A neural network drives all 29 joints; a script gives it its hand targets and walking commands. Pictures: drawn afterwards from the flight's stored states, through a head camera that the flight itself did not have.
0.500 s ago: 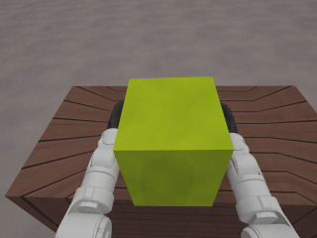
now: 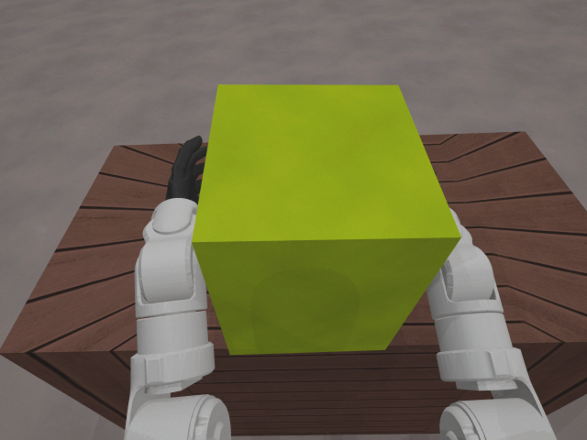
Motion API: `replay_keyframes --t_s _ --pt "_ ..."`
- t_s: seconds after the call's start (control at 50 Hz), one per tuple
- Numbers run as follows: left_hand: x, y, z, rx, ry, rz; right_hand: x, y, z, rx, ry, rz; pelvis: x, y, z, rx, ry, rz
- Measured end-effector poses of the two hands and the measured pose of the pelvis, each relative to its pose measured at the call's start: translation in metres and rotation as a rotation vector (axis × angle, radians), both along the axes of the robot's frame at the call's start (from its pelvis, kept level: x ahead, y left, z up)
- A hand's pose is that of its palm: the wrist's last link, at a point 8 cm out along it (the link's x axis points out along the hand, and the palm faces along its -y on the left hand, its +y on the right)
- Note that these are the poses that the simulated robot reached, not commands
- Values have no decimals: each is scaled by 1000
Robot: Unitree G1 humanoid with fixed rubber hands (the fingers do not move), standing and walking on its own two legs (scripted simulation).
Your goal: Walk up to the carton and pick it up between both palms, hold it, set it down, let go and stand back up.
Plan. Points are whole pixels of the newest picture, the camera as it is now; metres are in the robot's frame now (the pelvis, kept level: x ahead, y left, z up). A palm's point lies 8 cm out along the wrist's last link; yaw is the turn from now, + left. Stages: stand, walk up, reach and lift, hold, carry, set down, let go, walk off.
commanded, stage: reach and lift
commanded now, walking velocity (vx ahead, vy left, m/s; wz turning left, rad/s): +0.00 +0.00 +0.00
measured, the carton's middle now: (308, 228) +0.35 -0.03 +0.15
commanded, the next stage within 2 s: hold in 1.56 s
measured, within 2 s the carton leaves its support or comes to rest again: neither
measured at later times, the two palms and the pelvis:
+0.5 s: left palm (179, 212) +0.37 +0.12 +0.17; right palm (418, 213) +0.36 -0.17 +0.14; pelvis -0.02 -0.01 +0.00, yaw -1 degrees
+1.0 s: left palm (158, 223) +0.35 +0.14 +0.18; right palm (407, 222) +0.35 -0.15 +0.14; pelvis +0.01 +0.01 +0.00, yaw -1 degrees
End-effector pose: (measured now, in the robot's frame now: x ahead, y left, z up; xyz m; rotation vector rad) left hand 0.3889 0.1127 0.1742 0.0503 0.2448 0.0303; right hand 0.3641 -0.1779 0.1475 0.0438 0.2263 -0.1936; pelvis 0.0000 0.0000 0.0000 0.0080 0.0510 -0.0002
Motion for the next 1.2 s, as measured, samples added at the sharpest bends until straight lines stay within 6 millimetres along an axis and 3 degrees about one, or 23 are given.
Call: replay_keyframes --t_s 0.14,0.24,0.42,0.62,0.78,0.88,0.98,1.2 --pt "-27 -1 -3 -14 17 6 -27 0 -16 23 10 8 -16 -4 0 -2 -44 2" --pt "-35 -3 -4 -30 15 7 -36 -2 -18 14 6 5 -26 -6 -1 -2 -41 -5" --pt "-24 0 -1 -37 9 27 -20 0 -8 -19 1 24 -28 -10 -1 -1 1 -20" --pt "-15 17 -11 -29 12 80 6 17 -12 -19 4 76 -5 -8 0 -4 1 -13" --pt "-31 30 -17 -46 26 104 -4 30 -20 -6 17 95 10 -1 0 -6 -50 2" --pt "-34 30 -4 -38 1 92 -10 30 -13 9 -8 83 13 5 0 -5 -63 0" --pt "-36 26 6 -21 -8 71 -16 26 -6 18 -21 69 10 10 -1 -4 -109 -14" --pt "-46 13 5 -26 23 63 -31 13 -11 22 -2 57 -8 6 -1 -6 -161 -35"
